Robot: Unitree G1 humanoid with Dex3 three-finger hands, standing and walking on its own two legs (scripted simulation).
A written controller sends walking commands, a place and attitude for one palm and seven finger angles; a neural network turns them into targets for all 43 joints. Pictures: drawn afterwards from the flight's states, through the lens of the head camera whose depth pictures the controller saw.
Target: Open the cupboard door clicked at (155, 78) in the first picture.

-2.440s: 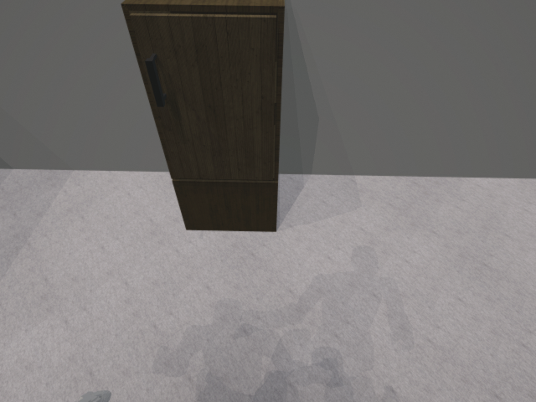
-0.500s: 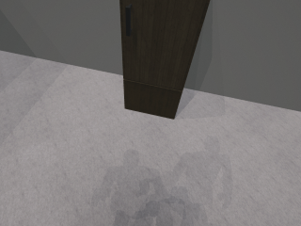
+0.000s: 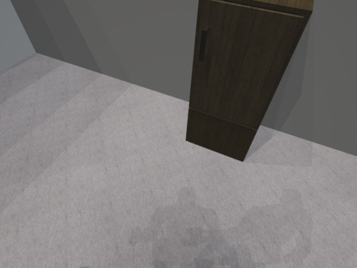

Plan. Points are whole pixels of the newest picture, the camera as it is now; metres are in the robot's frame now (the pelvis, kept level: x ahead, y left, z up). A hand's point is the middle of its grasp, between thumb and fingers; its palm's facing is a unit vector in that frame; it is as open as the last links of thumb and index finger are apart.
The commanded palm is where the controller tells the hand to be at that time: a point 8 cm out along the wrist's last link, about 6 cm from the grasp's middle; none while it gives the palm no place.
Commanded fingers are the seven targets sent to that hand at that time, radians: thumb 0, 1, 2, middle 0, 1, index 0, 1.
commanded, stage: walk to a spot facing it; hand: left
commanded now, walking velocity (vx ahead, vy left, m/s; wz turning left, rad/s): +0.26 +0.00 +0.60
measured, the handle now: (204, 43) +1.02 -0.12 +0.01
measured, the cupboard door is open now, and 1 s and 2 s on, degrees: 0 0 0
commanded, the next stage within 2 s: turn to face it in 0.36 s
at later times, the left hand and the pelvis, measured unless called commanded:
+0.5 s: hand out of the picture -0.01 +0.18 -0.19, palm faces +0.39 -0.90 -0.21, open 7.4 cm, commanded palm none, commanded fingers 0.00 0.90 0.90 -0.20 -0.30 -0.20 -0.30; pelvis +0.14 +0.04 -0.03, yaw +21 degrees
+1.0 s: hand (87, 235) +0.25 +0.25 -0.18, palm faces +0.16 -0.96 -0.23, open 7.4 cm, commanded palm none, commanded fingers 0.00 0.90 0.90 -0.20 -0.30 -0.20 -0.30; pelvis +0.22 +0.05 -0.02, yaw +6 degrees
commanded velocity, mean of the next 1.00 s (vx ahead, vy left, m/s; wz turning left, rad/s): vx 0.04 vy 0.00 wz -0.08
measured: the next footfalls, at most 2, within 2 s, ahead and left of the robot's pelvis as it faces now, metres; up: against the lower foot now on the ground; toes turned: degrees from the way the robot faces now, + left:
right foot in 0.06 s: +0.04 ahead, -0.14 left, +0.00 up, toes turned +2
left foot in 0.48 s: +0.23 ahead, +0.16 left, +0.00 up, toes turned +27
